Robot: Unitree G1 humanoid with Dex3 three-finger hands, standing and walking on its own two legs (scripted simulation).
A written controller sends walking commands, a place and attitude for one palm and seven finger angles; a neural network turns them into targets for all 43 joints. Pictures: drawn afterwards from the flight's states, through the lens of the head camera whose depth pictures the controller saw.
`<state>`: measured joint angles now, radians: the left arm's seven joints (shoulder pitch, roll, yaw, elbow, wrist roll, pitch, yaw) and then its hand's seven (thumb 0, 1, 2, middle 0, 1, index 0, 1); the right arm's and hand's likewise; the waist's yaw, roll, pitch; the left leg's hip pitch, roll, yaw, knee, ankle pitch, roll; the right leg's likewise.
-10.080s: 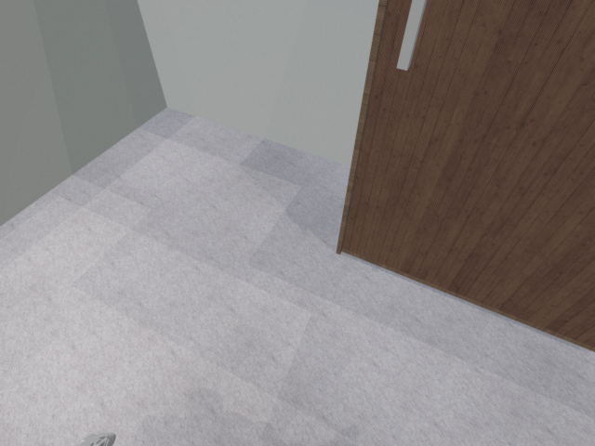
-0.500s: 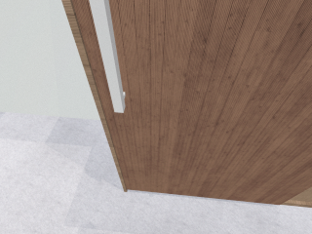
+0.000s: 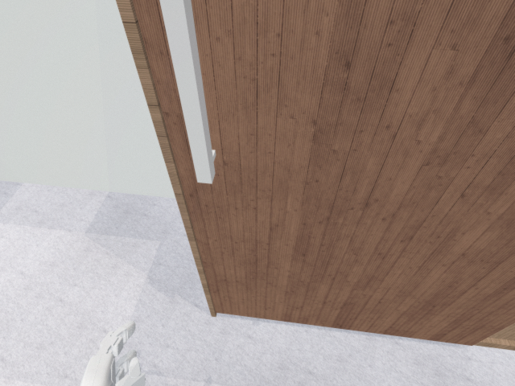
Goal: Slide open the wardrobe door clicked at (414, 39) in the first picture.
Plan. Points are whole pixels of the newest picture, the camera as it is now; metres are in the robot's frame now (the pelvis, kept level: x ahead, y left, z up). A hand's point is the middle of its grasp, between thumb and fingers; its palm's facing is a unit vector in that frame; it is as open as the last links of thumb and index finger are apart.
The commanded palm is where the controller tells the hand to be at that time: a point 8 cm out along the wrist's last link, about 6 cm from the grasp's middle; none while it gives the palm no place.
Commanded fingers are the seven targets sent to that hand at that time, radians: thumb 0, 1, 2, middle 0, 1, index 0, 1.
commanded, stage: raise the hand with hooked fingers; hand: left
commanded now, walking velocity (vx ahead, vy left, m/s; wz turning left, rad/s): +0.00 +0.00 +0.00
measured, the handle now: (196, 86) +0.45 +0.11 +0.25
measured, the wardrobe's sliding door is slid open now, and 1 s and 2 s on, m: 0.00 0.00 0.00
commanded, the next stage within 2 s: move the hooked fingers beside the handle in 1.98 s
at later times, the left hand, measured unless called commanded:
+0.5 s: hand (107, 339) +0.17 +0.21 +0.05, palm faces -0.05 -0.99 -0.09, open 9.8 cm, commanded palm +0.14 +0.27 +0.06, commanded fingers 0.00 0.15 0.58 -0.25 -0.78 -0.25 -0.78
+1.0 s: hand (42, 268) +0.22 +0.27 +0.15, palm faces +0.01 -0.99 -0.12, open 12.7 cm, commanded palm +0.18 +0.31 +0.16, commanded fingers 0.00 -0.43 0.33 -0.29 -1.15 -0.29 -1.15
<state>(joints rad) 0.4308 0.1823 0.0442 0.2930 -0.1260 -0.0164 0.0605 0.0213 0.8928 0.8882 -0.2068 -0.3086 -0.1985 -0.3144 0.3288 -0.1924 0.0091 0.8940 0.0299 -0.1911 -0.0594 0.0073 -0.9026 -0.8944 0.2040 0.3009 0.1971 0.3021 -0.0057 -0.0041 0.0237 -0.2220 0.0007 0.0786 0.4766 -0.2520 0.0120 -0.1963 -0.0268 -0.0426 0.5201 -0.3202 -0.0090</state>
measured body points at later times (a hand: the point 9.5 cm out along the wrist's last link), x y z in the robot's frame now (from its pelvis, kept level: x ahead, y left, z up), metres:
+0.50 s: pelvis -0.03 -0.01 -0.03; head -0.02 +0.00 +0.42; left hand +0.17 +0.26 +0.05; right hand +0.18 -0.23 -0.09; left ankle +0.00 +0.11 -0.74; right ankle -0.03 -0.11 -0.74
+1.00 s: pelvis -0.02 +0.02 +0.00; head -0.03 +0.01 +0.44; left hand +0.21 +0.32 +0.15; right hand +0.18 -0.21 -0.06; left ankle +0.00 +0.11 -0.74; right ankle -0.03 -0.11 -0.74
